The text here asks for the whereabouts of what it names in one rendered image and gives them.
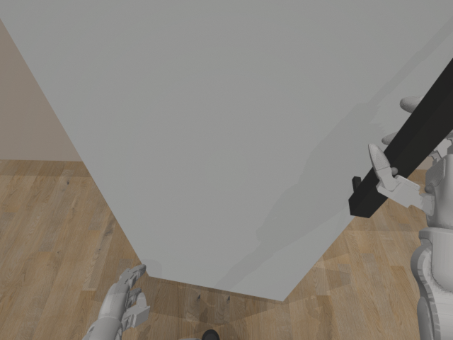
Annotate handle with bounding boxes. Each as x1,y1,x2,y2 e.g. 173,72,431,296
348,58,453,218

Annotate right robot hand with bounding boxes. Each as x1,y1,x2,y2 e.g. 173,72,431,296
368,96,453,230

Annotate robot left forearm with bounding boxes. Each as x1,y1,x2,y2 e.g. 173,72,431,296
82,317,123,340

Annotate robot right forearm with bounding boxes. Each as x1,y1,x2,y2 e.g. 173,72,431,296
411,227,453,340

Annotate fridge door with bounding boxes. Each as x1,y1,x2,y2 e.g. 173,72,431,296
0,0,453,301

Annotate left robot hand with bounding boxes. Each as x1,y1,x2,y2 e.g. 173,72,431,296
97,264,150,332

